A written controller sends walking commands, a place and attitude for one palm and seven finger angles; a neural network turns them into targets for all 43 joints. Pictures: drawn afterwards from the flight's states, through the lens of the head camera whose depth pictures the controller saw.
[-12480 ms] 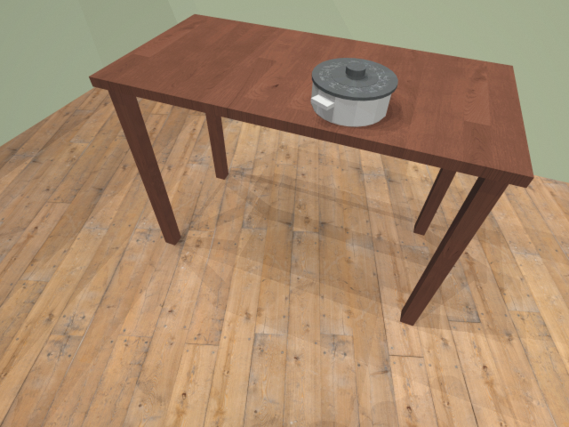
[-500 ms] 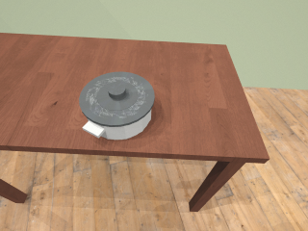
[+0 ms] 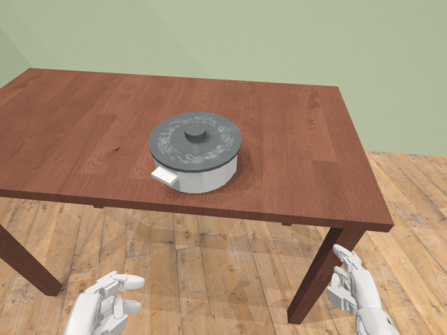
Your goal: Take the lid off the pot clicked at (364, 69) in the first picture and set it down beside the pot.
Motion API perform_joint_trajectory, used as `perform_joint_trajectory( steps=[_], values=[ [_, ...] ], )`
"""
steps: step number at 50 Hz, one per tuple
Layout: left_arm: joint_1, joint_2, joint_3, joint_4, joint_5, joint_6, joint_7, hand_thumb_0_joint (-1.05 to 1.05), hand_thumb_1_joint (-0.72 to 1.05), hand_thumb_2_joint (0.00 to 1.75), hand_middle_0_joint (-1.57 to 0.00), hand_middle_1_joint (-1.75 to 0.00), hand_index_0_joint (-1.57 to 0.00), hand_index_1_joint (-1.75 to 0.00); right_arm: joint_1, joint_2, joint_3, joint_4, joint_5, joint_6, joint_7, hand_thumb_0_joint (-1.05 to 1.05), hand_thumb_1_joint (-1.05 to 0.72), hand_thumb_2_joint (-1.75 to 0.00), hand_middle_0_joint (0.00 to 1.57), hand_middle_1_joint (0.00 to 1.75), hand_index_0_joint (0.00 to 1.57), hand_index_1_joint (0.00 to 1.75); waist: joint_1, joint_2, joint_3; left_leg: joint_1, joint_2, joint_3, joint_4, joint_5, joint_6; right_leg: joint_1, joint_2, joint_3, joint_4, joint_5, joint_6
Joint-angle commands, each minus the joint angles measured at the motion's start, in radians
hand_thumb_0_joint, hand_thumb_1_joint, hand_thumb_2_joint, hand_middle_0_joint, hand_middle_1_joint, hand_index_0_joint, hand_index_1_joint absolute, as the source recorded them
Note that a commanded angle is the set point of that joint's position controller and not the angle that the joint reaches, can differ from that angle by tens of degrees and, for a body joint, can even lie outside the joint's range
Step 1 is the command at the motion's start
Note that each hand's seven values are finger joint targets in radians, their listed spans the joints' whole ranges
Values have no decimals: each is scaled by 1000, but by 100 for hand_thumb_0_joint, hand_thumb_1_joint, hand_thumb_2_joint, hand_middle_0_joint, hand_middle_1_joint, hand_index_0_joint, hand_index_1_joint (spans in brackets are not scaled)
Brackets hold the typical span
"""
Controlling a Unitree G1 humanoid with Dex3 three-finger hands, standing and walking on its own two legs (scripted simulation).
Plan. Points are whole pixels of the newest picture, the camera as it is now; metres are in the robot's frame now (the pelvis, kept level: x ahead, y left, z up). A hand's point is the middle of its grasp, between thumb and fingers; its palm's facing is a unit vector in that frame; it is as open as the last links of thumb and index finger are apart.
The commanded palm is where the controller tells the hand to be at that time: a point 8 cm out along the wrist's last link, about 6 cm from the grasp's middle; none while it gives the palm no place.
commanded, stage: lift the closed hand beside the body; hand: left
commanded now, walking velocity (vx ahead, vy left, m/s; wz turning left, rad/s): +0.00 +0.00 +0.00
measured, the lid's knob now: (195, 131) +0.50 +0.11 +0.11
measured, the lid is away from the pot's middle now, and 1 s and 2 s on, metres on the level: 0.00 0.00 0.00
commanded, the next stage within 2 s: raise the hand higher, near the body in 0.22 s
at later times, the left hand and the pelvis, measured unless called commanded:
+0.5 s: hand (68, 318) +0.13 +0.23 +0.07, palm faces +0.22 -0.90 -0.36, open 3.1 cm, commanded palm +0.07 +0.28 +0.11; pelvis -0.02 +0.02 +0.00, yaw +0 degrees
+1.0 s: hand (48, 271) +0.16 +0.25 +0.14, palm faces +0.31 -0.88 -0.37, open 3.1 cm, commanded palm +0.11 +0.29 +0.16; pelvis -0.01 +0.03 +0.00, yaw -1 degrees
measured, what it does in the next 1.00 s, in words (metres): stands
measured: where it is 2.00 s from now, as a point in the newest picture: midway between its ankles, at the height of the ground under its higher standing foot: outside the picture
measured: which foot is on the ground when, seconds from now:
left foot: down 0.00-1.00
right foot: down 0.00-1.00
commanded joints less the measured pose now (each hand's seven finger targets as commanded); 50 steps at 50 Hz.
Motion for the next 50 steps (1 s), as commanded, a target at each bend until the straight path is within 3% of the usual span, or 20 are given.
perform_joint_trajectory(
  steps=[1,2,4,6,7,9,11,14,16,18,21,24,26,29,31,36,42,43,47,50],
  values=[
    [-126,148,112,-266,-24,-72,24,0,90,90,-112,-131,-112,-131,-68,-83,-14,-148,2,-12,-37,0,-90,-90,20,30,20,30,-15,52,47,183,8,-28,-64,-83,6,-218,-47,65,-200,-35,18],
    [-110,162,119,-364,-30,-84,26,0,90,90,-117,-136,-117,-136,-71,-83,-10,-169,-5,-19,-40,0,-90,-90,20,30,20,30,-4,79,-34,220,7,-32,-70,-60,9,-169,-52,67,-194,-23,15],
    [-29,166,123,-443,-35,-91,30,0,90,90,-126,-145,-126,-145,-74,-74,-1,-180,-12,-35,-41,0,-90,-90,20,30,20,30,11,80,-80,243,9,-38,-77,-17,11,-123,-52,66,-183,3,11],
    [41,151,128,-371,-31,-75,32,0,90,90,-130,-150,-130,-150,-66,-77,1,-167,-12,-34,-35,0,-90,-90,20,30,20,30,7,37,-29,221,12,-38,-74,-26,9,-144,-46,62,-200,-11,12],
    [31,120,104,-337,-32,-72,29,0,90,90,-130,-150,-130,-150,-71,-78,1,-163,-12,-29,-34,0,-90,-90,20,30,20,30,-4,-3,41,192,13,-40,-81,-50,10,-169,-45,58,-215,-30,15],
    [1,132,120,-307,-32,-80,23,0,90,90,-130,-150,-130,-150,-84,-89,-6,-157,-10,-22,-35,0,-90,-90,20,30,20,30,-11,-34,138,155,10,-38,-85,-110,13,-210,-47,67,-246,-98,20],
    [20,206,200,-357,-30,-97,31,0,90,90,-130,-150,-130,-150,-88,-89,-11,-154,-8,-27,-37,0,-90,-90,20,30,20,30,6,-13,128,167,10,-38,-82,-112,12,-202,-49,80,-264,-125,16],
    [70,253,252,-553,-32,-125,44,0,90,90,-130,-150,-130,-150,-89,-79,-7,-168,-17,-56,-35,0,-90,-90,20,30,20,30,34,95,-5,207,13,-55,-85,-30,9,-99,-53,76,-206,-23,1],
    [161,262,287,-531,-27,-114,53,0,90,90,-130,-150,-130,-150,-86,-74,-9,-150,-17,-62,-28,0,-90,-90,20,30,20,30,45,71,-23,203,19,-63,-82,-1,4,-81,-42,68,-188,7,-1],
    [193,152,192,-464,-25,-106,35,0,90,90,-130,-150,-130,-150,-87,-70,-11,-144,-14,-64,-20,0,-90,-90,20,30,20,30,26,13,59,180,29,-61,-92,-4,7,-118,-40,47,-183,17,5],
    [135,139,161,-457,-14,-115,24,0,90,90,-130,-150,-130,-150,-83,-87,-18,-140,-8,-75,-10,0,-90,-90,20,30,20,30,8,-47,105,174,32,-71,-98,-74,12,-166,-33,43,-198,-42,16],
    [76,251,249,-610,-9,-147,48,0,90,90,-130,-150,-130,-150,-72,-95,-24,-150,-14,-99,-22,0,-90,-90,20,30,20,30,28,-2,33,201,28,-77,-101,-71,13,-129,-41,63,-191,-40,11],
    [119,286,294,-633,-6,-145,66,0,90,90,-130,-150,-130,-150,-64,-89,-17,-139,-16,-109,-21,0,-90,-90,20,30,20,30,40,40,-10,200,29,-83,-100,-52,5,-94,-35,63,-167,-11,5],
    [168,190,234,-588,-15,-135,60,0,90,90,-130,-150,-130,-150,-65,-76,-18,-133,-13,-108,-17,0,-90,-90,20,30,20,30,34,40,37,189,39,-87,-112,-31,2,-105,-35,51,-150,25,2],
    [180,179,235,-543,-11,-130,52,0,90,90,-130,-150,-130,-150,-65,-81,-24,-125,-10,-100,-7,0,-90,-90,20,30,20,30,30,17,73,179,39,-79,-108,-37,3,-129,-28,47,-162,20,3],
    [85,250,279,-683,-9,-153,63,0,90,90,-130,-150,-130,-150,-59,-90,-16,-140,-14,-112,-4,0,-90,-90,20,30,20,30,35,76,37,188,39,-99,-116,-59,-1,-105,-26,54,-144,29,2],
    [63,199,262,-652,-23,-145,56,0,90,90,-130,-150,-130,-150,-53,-85,-14,-141,-10,-97,2,0,-90,-90,20,30,20,30,26,35,60,189,47,-104,-119,-34,-5,-112,-24,53,-137,52,1],
    [40,198,260,-648,-23,-148,54,0,90,90,-130,-150,-130,-150,-57,-86,-13,-136,-12,-93,1,0,-90,-90,20,30,20,30,25,33,76,190,49,-106,-124,-58,-4,-124,-23,50,-141,40,2],
    [-25,257,308,-753,-23,-161,67,0,90,90,-130,-150,-130,-150,-54,-89,-8,-146,-16,-100,0,0,-90,-90,20,30,20,30,33,90,-7,219,45,-116,-115,-34,-6,-87,-25,64,-134,61,-1],
    [-6,234,310,-699,-30,-153,67,0,90,90,-130,-150,-130,-150,-57,-83,-8,-131,-20,-92,-4,0,-90,-90,20,30,20,30,34,50,20,223,45,-105,-114,-16,-5,-98,-23,61,-148,65,-1]
  ],
)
